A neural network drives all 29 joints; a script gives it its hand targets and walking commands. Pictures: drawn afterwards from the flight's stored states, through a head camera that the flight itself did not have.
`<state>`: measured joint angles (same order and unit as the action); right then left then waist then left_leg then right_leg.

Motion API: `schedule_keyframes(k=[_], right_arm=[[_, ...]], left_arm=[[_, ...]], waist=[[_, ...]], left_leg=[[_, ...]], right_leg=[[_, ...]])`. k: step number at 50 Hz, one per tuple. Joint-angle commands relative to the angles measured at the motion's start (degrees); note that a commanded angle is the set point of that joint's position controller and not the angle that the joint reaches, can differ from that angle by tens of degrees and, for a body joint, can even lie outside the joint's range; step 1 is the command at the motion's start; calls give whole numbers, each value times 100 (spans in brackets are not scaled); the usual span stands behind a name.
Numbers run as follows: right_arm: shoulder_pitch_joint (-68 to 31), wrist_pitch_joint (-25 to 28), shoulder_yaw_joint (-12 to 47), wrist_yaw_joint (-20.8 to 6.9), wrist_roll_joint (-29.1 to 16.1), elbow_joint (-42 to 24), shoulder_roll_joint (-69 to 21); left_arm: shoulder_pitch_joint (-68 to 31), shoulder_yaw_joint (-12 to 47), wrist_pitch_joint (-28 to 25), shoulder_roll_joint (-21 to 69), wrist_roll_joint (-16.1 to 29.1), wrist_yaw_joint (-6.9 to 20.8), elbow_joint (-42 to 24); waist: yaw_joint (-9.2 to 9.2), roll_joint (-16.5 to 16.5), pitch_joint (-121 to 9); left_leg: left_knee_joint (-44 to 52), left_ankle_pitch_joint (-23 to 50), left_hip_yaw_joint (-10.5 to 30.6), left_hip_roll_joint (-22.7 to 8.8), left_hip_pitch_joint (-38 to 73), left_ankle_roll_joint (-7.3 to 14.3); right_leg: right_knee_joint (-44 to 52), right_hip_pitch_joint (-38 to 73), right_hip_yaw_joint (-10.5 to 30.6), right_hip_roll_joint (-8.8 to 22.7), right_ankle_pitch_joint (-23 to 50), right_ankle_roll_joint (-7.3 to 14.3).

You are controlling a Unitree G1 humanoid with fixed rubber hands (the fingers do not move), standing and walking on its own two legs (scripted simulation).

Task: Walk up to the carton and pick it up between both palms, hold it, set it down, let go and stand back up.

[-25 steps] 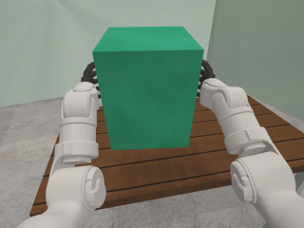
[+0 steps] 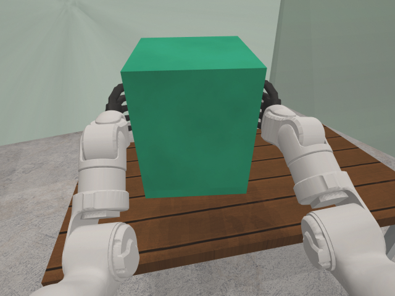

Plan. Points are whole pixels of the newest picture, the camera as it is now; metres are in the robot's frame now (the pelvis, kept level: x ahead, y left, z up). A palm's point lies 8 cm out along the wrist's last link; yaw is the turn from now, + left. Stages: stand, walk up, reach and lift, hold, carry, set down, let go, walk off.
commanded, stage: hold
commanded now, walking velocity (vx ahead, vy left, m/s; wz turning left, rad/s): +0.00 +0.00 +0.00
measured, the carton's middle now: (193, 114) +0.39 +0.00 +0.28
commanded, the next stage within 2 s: set down in 0.34 s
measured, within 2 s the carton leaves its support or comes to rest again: neither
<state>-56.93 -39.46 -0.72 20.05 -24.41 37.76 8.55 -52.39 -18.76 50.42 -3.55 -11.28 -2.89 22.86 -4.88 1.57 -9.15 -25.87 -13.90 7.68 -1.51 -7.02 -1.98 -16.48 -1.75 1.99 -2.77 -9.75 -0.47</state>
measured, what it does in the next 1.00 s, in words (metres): stands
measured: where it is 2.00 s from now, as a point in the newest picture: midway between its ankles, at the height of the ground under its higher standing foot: outside the picture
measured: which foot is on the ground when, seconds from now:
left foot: down 0.00-1.00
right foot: down 0.00-1.00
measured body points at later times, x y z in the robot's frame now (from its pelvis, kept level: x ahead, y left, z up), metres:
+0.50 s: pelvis -0.01 -0.01 +0.00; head -0.10 +0.01 +0.44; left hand +0.38 +0.15 +0.29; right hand +0.37 -0.15 +0.30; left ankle +0.01 +0.14 -0.74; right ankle +0.00 -0.13 -0.74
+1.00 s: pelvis +0.01 +0.00 +0.00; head -0.06 +0.03 +0.44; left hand +0.41 +0.15 +0.23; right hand +0.39 -0.15 +0.21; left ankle +0.01 +0.14 -0.74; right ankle +0.00 -0.13 -0.74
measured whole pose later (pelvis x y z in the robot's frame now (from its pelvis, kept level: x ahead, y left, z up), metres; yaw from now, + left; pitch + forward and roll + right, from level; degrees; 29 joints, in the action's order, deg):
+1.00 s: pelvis +0.01 +0.00 +0.00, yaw +1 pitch -9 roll -2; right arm -46.1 -12.3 -5.9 13.6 -14.0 44.4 0.8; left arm -46.9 -17.1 31.9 -2.7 -14.6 -1.9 27.4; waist -5.9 -3.4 -0.4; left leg -23.1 -13.6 7.6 -1.2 -0.5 -2.0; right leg -15.2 4.3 0.9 -2.0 -10.5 -0.2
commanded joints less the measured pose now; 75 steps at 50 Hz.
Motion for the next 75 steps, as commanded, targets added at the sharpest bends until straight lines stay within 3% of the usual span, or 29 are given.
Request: schedule_keyframes(k=[1, 3, 8, 10, 17, 18, 20, 21, 23, 24, 28, 30, 31, 33, 34, 40, 44, 45, 46, 48, 50, 52, 55, 57, 61, 63, 66, 69, 75], right_arm=[[-5990, 198, 1522, -882, -960, -1839, -3966], [-6056, 213, 1614, -889, -936, -1777, -4074], [-6034, 252, 1371, -934, -899, -1528, -3984], [-5987, 247, 1248, -973, -867, -1275, -3959], [-6253, 372, 1416, -985, -882, -1672, -4117], [-6534, 504, 1441, -980, -799, -1873, -4105], [-6713, 633, 1498, -982, -729, -2057, -4289], [-6667, 704, 1430, -1008, -686, -1944, -4205], [-6619, 869, 1416, -1011, -555, -1752, -4174], [-6491, 958, 1300, -1008, -496, -1534, -4055], [-6396, 1371, 795, -1082, 15, -725, -3991], [-6151, 1645, 554, -1142, 261, -394, -3907], [-6068, 1785, 371, -1172, 406, -240, -3834], [-5922, 2053, 234, -1246, 666, -97, -3815], [-5732, 2155, 169, -1280, 711, 51, -3809], [-5478, 2762, 452, -1319, 996, -269, -3646], [-5573, 3205, 973, -1296, 846, -1191, -3829], [-5546, 3255, 1187, -1298, 793, -1394, -3938], [-5564, 3265, 1259, -1291, 719, -1488, -3914], [-5426, 3288, 1517, -1291, 723, -1802, -3932], [-5406, 3263, 1579, -1250, 734, -1961, -3871], [-5454, 3296, 1676, -1239, 709, -2274, -3804], [-5326, 3321, 1824, -1232, 656, -2606, -3823], [-5389, 3265, 1839, -1266, 641, -2619, -3817], [-4966, 3066, 1674, -1280, 738, -2124, -3584], [-4927, 3062, 1647, -1319, 860, -2064, -3644], [-4933, 3139, 1609, -1385, 916, -2167, -3675], [-4749, 3152, 1579, -1430, 968, -1984, -3739], [-4426, 3287, 1264, -1550, 1316, -1438, -3764]], left_arm=[[-5484, 2114, -433, 3576, 905, 780, -759], [-5468, 2056, -463, 3602, 959, 787, -608], [-5644, 2123, -506, 3738, 932, 807, -536], [-5540, 1944, -497, 3614, 833, 806, -278], [-5852, 2008, -664, 3708, 986, 756, -625], [-6041, 2232, -723, 3835, 1244, 742, -1042], [-6190, 2353, -817, 3890, 1316, 713, -1191], [-6209, 2317, -857, 3854, 1291, 721, -1051], [-6054, 2184, -964, 3768, 1182, 716, -882], [-5953, 2127, -1014, 3665, 1084, 731, -626], [-5845, 1721, -1335, 3393, 779, 877, 379], [-5624, 1532, -1519, 3356, 626, 965, 763], [-5559, 1467, -1601, 3344, 549, 1009, 844], [-5418, 1477, -1786, 3403, 429, 1077, 914], [-5385, 1436, -1863, 3471, 361, 1077, 822], [-4831, 1487, -2054, 3529, 129, 1166, 610], [-4841, 2287, -2208, 3962, 402, 1033, -232], [-4736, 2516, -2248, 4083, 494, 953, -415], [-4738, 2609, -2250, 4132, 547, 907, -499], [-4506, 2785, -2203, 4215, 557, 831, -506], [-4297, 2862, -2150, 4263, 575, 791, -520], [-4121, 3112, -2106, 4330, 615, 786, -638], [-4087, 3348, -2103, 4481, 695, 700, -1112], [-3980, 3332, -2102, 4539, 754, 627, -936], [-3571, 2973, -1969, 4214, 544, 671, -425], [-3340, 2782, -1933, 4247, 446, 752, -70], [-3266, 2606, -2000, 4161, 352, 818, -293], [-3410, 2707, -2178, 4214, 380, 806, -492], [-3451, 2536, -2353, 4246, 260, 798, -269]], waist=[[-41, 95, -2087], [60, 117, -2085], [-98, 357, -1931], [-60, 336, -1714], [-12, 97, -2403], [-162, 77, -2682], [-137, -36, -2816], [-195, 27, -2802], [-70, 4, -2564], [-125, 145, -2297], [-112, -6, -1500], [-154, 2, -1353], [-182, 165, -1406], [-209, 57, -1530], [-250, 243, -1580], [-205, 63, -1559], [-251, 419, -2310], [-269, 364, -2505], [-224, 477, -2511], [-274, 268, -2426], [-223, 306, -2211], [-232, 196, -2357], [-214, 305, -2607], [-175, 410, -2539], [-153, 88, -1781], [-39, 58, -1599], [31, -176, -2071], [7, -15, -2338], [14, -30, -2045]], left_leg=[[377, 1903, -429, 366, 599, -231], [380, 1900, -404, 360, 565, -198], [405, 1791, -449, 361, 451, -316], [477, 1512, -424, 345, 354, -268], [320, 1842, -415, 405, 475, -218], [279, 1869, -540, 484, 751, -188], [218, 1917, -495, 480, 893, -174], [268, 1832, -528, 490, 899, -174], [357, 1585, -572, 490, 807, -128], [390, 1315, -567, 437, 737, -103], [676, 516, -562, 381, 549, 36], [771, 571, -628, 380, 596, 38], [782, 603, -660, 370, 623, -5], [745, 961, -691, 396, 871, -53], [749, 1198, -725, 387, 955, -109], [593, 2035, -706, 396, 1371, -128], [267, 3095, -675, 412, 1822, -296], [165, 3297, -654, 402, 1992, -315], [160, 3384, -610, 402, 2004, -318], [122, 3217, -580, 395, 2048, -285], [208, 2962, -623, 400, 1877, -244], [141, 3023, -586, 388, 1934, -217], [20, 3304, -589, 362, 2082, -288], [19, 3337, -541, 373, 1995, -326], [194, 2660, -578, 357, 1684, -178], [334, 2417, -645, 379, 1510, -127], [196, 2756, -656, 382, 1675, -106], [157, 3042, -659, 393, 1839, -173], [279, 2617, -690, 377, 1646, -174]], right_leg=[[169, 323, -246, -270, 1238, -267], [190, 410, -160, -258, 1276, -263], [211, 266, -222, -282, 1101, -261], [224, 174, -187, -257, 863, -237], [118, 345, -188, -282, 1314, -258], [77, 422, -268, -239, 1470, -228], [51, 243, -263, -215, 1485, -265], [109, 264, -269, -189, 1458, -246], [129, 288, -275, -166, 1174, -248], [133, 183, -316, -96, 901, -231], [301, -73, -386, -43, 67, -222], [325, 72, -441, -30, 96, -226], [332, 159, -457, -12, 120, -188], [354, 269, -510, -62, 399, -199], [363, 363, -572, -47, 590, -161], [294, 710, -636, -122, 1304, -253], [142, 875, -657, -141, 2120, -223], [132, 903, -687, -127, 2286, -224], [131, 794, -686, -140, 2250, -209], [118, 686, -694, -153, 2175, -224], [103, 682, -664, -117, 2087, -258], [68, 615, -676, -145, 2182, -230], [-13, 577, -719, -161, 2368, -180], [2, 490, -704, -144, 2284, -189], [63, 314, -652, -102, 1948, -217], [62, 390, -621, -81, 1868, -200], [-37, 632, -660, -103, 2435, -238], [-67, 685, -620, -96, 2777, -265], [6, 467, -656, -70, 2327, -213]])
